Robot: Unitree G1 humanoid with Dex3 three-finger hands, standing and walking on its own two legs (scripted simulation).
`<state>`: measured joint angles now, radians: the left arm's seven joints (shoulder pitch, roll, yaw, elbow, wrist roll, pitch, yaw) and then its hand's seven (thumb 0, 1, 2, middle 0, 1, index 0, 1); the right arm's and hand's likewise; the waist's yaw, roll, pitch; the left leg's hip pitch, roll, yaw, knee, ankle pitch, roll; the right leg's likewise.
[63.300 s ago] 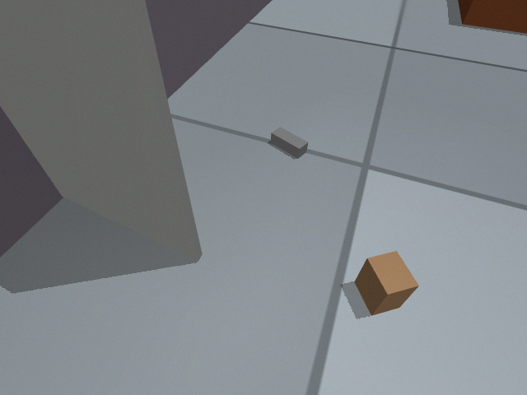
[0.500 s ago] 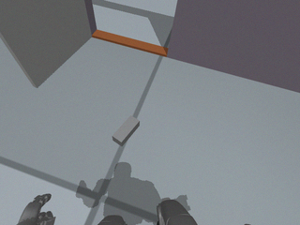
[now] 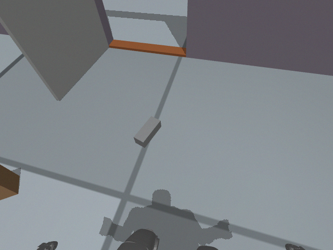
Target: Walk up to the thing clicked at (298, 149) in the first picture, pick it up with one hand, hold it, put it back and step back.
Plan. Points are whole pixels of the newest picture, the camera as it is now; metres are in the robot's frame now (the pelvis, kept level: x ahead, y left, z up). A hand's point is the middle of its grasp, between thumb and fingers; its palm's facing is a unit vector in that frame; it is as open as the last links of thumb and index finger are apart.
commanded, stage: step back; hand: left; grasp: from above
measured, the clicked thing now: (148, 131) +0.89 +0.22 -0.73
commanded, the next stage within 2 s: stand in 1.44 s
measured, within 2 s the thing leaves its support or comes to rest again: neither
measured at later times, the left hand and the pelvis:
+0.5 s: hand out of the picture -0.13 +0.26 -0.16, palm faces -0.01 -0.92 -0.38, open 7.4 cm; pelvis -0.18 -0.01 -0.01, yaw -1 degrees
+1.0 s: hand out of the picture -0.13 +0.30 -0.14, palm faces +0.02 -0.92 -0.39, open 7.4 cm; pelvis -0.19 +0.01 +0.00, yaw +2 degrees
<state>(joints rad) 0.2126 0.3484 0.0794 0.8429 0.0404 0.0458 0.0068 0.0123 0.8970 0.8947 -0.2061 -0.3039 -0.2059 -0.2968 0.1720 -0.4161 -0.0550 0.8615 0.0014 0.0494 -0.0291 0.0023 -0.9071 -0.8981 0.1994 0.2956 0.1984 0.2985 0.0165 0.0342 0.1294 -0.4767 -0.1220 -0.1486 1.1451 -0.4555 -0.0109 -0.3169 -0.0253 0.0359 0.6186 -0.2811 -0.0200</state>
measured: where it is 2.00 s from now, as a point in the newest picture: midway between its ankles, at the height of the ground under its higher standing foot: outside the picture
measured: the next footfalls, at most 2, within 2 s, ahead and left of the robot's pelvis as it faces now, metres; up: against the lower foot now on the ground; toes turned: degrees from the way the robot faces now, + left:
left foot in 0.16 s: -0.06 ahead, +0.12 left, +0.00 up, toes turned +3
right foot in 0.50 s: -0.19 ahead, -0.14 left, +0.00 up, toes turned +1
